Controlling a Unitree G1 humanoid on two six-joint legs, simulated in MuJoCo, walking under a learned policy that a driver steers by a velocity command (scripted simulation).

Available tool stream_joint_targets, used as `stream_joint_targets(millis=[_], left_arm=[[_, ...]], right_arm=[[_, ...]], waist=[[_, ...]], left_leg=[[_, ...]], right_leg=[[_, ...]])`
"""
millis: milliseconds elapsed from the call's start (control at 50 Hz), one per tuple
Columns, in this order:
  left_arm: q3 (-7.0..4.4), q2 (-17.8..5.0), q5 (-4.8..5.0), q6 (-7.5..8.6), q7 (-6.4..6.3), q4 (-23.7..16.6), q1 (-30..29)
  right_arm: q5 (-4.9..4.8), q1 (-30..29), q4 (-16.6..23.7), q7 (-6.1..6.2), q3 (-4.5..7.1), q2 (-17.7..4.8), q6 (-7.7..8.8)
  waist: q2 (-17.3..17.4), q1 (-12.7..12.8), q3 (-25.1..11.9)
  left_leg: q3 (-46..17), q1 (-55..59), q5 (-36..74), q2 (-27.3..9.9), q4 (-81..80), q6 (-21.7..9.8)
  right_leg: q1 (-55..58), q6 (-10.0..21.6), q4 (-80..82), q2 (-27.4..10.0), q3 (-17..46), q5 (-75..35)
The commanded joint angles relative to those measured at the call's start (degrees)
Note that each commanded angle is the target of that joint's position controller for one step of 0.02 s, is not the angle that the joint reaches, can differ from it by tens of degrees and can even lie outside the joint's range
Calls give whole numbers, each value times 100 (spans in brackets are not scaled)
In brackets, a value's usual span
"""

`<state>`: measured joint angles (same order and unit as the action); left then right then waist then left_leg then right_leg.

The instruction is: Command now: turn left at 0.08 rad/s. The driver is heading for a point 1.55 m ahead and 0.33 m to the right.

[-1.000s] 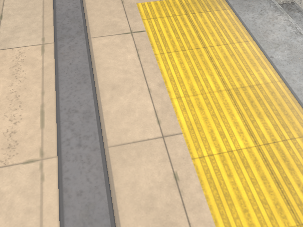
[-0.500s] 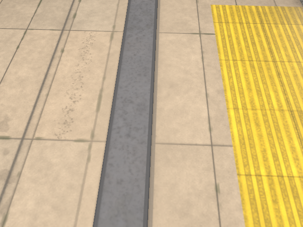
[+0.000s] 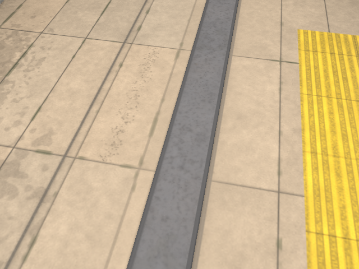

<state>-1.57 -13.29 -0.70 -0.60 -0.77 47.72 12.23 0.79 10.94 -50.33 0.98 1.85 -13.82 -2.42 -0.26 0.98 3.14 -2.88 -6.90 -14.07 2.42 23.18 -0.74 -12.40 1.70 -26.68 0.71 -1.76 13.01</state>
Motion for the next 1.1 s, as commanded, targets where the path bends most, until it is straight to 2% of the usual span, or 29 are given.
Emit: stream_joint_targets(millis=[20,80,160,240,260,300,340,360,400,440,480,520,540,560,580,600,620,640,680,720,840,920,960,1000,1020,1040,1060,1080,1100], left_arm=[[-98,-513,-10,40,-23,-127,71],[-157,-686,-22,50,16,97,72],[-105,-548,-6,72,-2,473,206],[-76,-494,-8,61,-18,759,240],[-68,-475,-14,57,-16,831,288],[-109,-532,-57,31,4,845,255],[-89,-411,-136,22,62,718,-11],[-72,-344,-161,50,85,659,-85],[-116,-466,-126,148,128,565,-153],[-140,-494,-95,270,189,508,-153],[-150,-421,-56,338,205,521,-20],[-175,-312,-31,364,170,843,863],[-243,-478,-50,398,113,1051,1456],[-354,-995,-138,458,44,1139,2145],[-412,-1302,-75,423,74,1302,2463],[-324,-995,-72,401,85,1141,1815],[-261,-773,-50,445,115,943,1266],[-227,-680,-41,497,120,854,1017],[-153,-499,-27,601,95,912,1092],[-115,-436,-5,650,85,1096,1493],[-7,-301,-14,648,35,1296,1918],[-1,-387,-30,660,-10,1403,1996],[-17,-475,-32,674,-25,1404,1797],[-60,-608,-60,641,-47,1379,1595],[-76,-657,-28,605,-40,1351,1469],[-21,-469,5,599,-6,1218,1520],[79,234,159,568,85,1165,2304],[-87,-436,22,546,58,1162,1764],[-121,-469,7,576,75,924,1199]], right_arm=[[-3,-271,203,6,29,-557,210],[-20,-6,-86,77,5,-619,263],[-29,109,-358,90,-28,-558,279],[-30,132,-572,100,-54,-547,294],[-27,213,-638,102,-49,-569,292],[-18,397,-715,94,67,-849,226],[-1,685,-769,69,164,-1033,182],[3,735,-786,61,182,-997,197],[61,760,-795,43,187,-881,291],[36,690,-797,24,209,-868,401],[9,590,-796,2,225,-849,469],[-29,358,-739,-19,237,-840,479],[19,343,-693,-29,190,-680,512],[1,225,-498,-83,45,-188,564],[75,97,-342,-115,100,-372,579],[156,63,-353,-156,146,-573,576],[123,137,-432,-236,127,-481,597],[90,255,-513,-287,106,-381,621],[158,253,-575,-334,103,-364,587],[150,75,-519,-340,100,-329,525],[90,-1281,17,-334,-12,-122,466],[35,-1710,250,-301,-75,-93,489],[33,-1387,232,-237,-24,-226,521],[26,-207,-116,-143,109,-479,585],[51,702,-404,-90,190,-588,634],[194,1568,-577,-25,318,-980,656],[291,1663,-565,-48,422,-1383,631],[30,1236,-539,-130,398,-1101,588],[-33,554,-423,-139,312,-813,606]], waist=[[616,113,-263],[619,7,-119],[253,-8,-29],[121,-7,34],[146,-24,-92],[462,-107,64],[819,-290,589],[890,-321,759],[712,-275,705],[638,-182,548],[673,-56,405],[429,370,267],[8,571,98],[-1363,807,-192],[-1622,704,-2],[-734,304,460],[-343,56,609],[-270,-83,527],[-312,-113,325],[-368,-76,232],[-424,144,462],[-528,170,515],[-550,-71,308],[-600,-572,-351],[-505,-969,-789],[-53,-1195,-1377],[1263,-648,-1974],[289,-697,-1624],[282,-437,-662]], left_leg=[[-1012,-281,1083,-1129,-637,-426],[-780,-346,784,-802,-758,-246],[-706,-233,615,-754,-769,-268],[-702,-334,427,-734,-836,-296],[-722,-306,-188,-695,-920,-338],[-1049,-411,-2166,-736,-1075,-627],[-1924,-465,-3478,-1376,-1616,-1066],[-2267,-516,-3448,-1698,-1818,-1262],[-2353,-78,-2690,-1883,-1888,-1413],[-1904,111,-1972,-1717,-1720,-1331],[-1408,-222,-1461,-1452,-1517,-1187],[-911,-1240,-1366,-1100,-863,-1007],[-608,-1894,-1238,-806,-88,-867],[241,-2697,-1233,-101,1888,-558],[317,-3435,-1749,226,3095,-553],[-46,-3533,-1305,-215,3763,-635],[-82,-3435,-698,-447,3854,-629],[-18,-3247,-281,-593,3764,-559],[199,-3093,222,-680,3716,-394],[394,-3292,414,-675,3727,-283],[862,-3440,918,-494,2422,-78],[1068,-2763,1138,-269,1259,-309],[1093,-2177,957,-76,1012,-554],[1036,-1057,604,196,855,-790],[945,48,849,132,426,-916],[-210,1389,-20,-933,342,-1166],[-3322,2811,-455,-2654,-185,-2115],[-3749,2267,-1234,-2399,-813,-2006],[-2728,1316,-1247,-2239,-1033,-1789]], right_leg=[[484,9,679,-369,515,-291],[643,52,690,-497,588,-883],[506,5,840,-525,606,-757],[520,-22,878,-539,617,-694],[551,-14,808,-456,544,-268],[22,68,132,-58,170,1142],[-950,112,-755,124,-156,1420],[-1216,147,-1219,-44,-117,1191],[-1787,202,-1811,-275,111,1304],[-1669,224,-1495,-349,95,1192],[-863,239,-871,-220,-98,883],[850,242,104,106,-442,210],[1819,245,389,-24,-79,491],[2453,521,1526,-1477,2121,2226],[2122,968,2208,-2313,3915,3298],[1509,1029,2169,-2263,3638,3403],[1132,933,2133,-1985,3079,2836],[1041,809,2180,-1706,2504,2056],[1163,694,2143,-1350,1666,492],[1422,692,1974,-1230,1193,-967],[1351,722,1898,-992,529,-2853],[1502,733,1860,-1118,379,-3670],[1741,685,1403,-1210,275,-4970],[1968,604,38,-1222,203,-6090],[1588,540,-1086,-1103,98,-5595],[495,504,-2701,-847,-41,-3679],[-1698,280,-5029,322,-127,1433],[-2243,431,-5409,178,603,1375],[-2454,468,-5152,-148,563,753]])
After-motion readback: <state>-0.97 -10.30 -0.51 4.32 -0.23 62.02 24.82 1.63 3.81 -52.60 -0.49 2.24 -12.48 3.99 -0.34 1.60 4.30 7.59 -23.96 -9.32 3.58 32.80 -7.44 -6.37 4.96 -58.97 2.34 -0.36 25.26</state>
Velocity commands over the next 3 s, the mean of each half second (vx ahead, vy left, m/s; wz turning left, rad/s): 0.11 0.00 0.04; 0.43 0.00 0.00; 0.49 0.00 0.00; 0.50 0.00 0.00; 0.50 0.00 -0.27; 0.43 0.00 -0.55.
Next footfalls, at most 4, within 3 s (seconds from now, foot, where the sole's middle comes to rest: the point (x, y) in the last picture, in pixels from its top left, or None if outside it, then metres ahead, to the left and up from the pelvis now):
1.04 left None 0.45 0.03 -0.78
1.58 right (223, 202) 0.76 -0.13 -0.78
2.14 left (181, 145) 1.07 0.05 -0.78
2.70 right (221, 109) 1.31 -0.16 -0.78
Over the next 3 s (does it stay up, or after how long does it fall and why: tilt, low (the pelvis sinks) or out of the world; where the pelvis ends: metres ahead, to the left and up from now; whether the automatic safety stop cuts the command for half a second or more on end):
stays up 1.32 -0.12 0.00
